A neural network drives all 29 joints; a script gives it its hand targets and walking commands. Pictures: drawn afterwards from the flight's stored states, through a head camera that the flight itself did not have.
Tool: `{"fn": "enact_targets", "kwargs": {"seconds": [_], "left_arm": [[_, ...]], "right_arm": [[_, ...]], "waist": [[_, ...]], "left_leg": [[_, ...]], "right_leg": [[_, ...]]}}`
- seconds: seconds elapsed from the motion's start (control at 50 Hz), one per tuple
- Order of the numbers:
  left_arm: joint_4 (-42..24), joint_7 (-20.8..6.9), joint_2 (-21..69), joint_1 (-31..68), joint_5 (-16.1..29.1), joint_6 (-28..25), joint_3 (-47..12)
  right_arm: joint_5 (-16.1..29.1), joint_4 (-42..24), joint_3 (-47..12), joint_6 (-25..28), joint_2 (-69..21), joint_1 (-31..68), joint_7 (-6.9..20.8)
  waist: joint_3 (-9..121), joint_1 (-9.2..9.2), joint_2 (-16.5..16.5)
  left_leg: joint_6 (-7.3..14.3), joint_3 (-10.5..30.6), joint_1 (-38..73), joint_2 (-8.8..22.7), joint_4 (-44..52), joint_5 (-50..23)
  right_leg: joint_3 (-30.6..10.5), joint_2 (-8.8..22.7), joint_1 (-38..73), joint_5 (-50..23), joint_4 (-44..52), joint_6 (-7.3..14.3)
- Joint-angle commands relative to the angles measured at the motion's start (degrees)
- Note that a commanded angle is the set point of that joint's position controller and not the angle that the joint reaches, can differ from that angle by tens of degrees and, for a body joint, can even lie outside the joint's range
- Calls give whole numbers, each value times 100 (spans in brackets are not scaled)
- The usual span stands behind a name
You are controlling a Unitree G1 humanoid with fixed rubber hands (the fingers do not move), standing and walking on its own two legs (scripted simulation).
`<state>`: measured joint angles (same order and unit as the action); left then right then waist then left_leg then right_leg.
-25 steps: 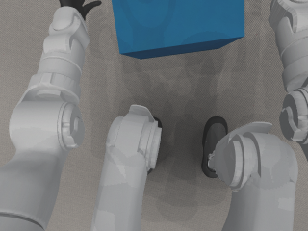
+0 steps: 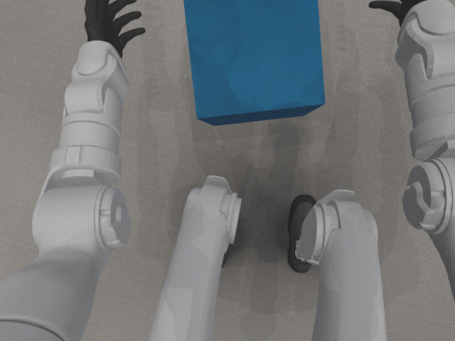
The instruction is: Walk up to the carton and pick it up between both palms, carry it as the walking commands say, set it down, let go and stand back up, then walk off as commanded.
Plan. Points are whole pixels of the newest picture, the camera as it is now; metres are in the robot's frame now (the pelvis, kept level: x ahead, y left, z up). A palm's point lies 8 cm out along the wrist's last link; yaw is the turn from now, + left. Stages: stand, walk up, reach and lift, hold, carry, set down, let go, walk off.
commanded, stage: set down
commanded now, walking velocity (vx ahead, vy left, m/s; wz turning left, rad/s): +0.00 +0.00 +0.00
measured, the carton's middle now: (252, 49) +0.58 +0.06 -0.34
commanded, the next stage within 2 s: let go in 0.88 s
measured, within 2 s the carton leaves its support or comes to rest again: neither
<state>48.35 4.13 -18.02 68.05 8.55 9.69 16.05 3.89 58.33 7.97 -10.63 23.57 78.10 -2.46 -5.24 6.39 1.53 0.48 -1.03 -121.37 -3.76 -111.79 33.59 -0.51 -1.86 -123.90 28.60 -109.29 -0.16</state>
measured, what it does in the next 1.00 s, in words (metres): rises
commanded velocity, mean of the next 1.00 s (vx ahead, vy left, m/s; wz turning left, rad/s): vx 0.00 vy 0.00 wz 0.00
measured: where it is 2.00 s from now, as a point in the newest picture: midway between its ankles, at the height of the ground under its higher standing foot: (259, 245)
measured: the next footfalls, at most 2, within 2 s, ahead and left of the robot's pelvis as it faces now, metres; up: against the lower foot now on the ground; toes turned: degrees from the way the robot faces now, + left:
none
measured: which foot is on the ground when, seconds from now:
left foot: down 0.00-1.00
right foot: down 0.00-1.00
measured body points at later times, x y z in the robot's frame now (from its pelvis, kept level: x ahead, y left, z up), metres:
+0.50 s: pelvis +0.02 -0.01 +0.13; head +0.33 +0.00 +0.45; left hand +0.51 +0.28 +0.05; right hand +0.59 -0.15 +0.03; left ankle +0.09 +0.10 -0.41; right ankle +0.12 -0.12 -0.41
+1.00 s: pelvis +0.04 +0.00 +0.23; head +0.34 +0.00 +0.57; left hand +0.50 +0.26 +0.12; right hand +0.58 -0.16 +0.12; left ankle +0.09 +0.10 -0.41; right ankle +0.12 -0.12 -0.41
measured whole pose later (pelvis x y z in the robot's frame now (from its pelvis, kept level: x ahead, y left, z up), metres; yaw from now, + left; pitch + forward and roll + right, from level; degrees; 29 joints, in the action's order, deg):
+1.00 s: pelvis +0.04 +0.00 +0.23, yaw -1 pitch +43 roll +0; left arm 43.9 -4.4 -12.2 53.6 -3.6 7.8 23.8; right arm -8.4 51.2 17.5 -10.6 15.8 62.8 0.1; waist 2.2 6.5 1.9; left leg 0.7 0.8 -81.4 -2.8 -56.1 17.6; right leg -2.2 -2.0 -83.2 13.5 -53.8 -0.2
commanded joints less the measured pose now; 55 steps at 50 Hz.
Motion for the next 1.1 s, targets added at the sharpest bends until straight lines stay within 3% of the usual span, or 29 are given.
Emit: {"fn": "enact_targets", "kwargs": {"seconds": [0.0, 0.28, 0.68, 0.86, 0.92, 1.02, 1.08], "left_arm": [[-706, -64, -787, 1193, -63, -29, 182], [-972, -421, -972, 804, -37, 125, 457], [-1006, -674, -633, 272, -410, -81, 713], [-613, -713, -105, -133, -1067, -194, 959], [-813, -800, -170, -517, -1229, -259, 923], [-1712, -1032, -488, -1682, -1269, -366, 581], [-2159, -1165, -603, -2386, -1169, -345, 255]], "right_arm": [[-106, -723, 148, 12, 666, 1480, 22], [-242, -1294, 177, -276, 512, 1230, 119], [-624, -1237, 589, -73, 283, 560, 362], [-1023, -743, 890, 45, 15, 42, 446], [-1248, -992, 1027, 73, -187, -351, 313], [-1285, -2186, 907, 131, -609, -1563, -50], [-1141, -2963, 697, 131, -853, -2399, -199]], "waist": [[6436, 226, 252], [6925, 363, 689], [6468, 363, 438], [5504, 286, 423], [5982, 254, 381], [7223, 165, 274], [7140, 98, 128]], "left_leg": [[-356, -164, 2979, 78, 1638, -2054], [-267, -325, 3356, 17, 3080, -2436], [-248, -156, 5382, 95, 5444, -3286], [-332, -70, 5557, 159, 6007, -3281], [-308, -89, 5820, 134, 6042, -3597], [-263, -39, 6495, 74, 6116, -4416], [-218, 75, 7177, 65, 6241, -4624]], "right_leg": [[262, -238, 3934, -1190, 838, 40], [104, -196, 5949, -1863, 2324, -47], [-88, -143, 7569, -2556, 4727, -63], [-119, -84, 7480, -2488, 5402, -4], [-181, -101, 8053, -3018, 5438, -45], [-315, -139, 9483, -4384, 5444, -121], [-305, -159, 9666, -4390, 5663, -160]]}}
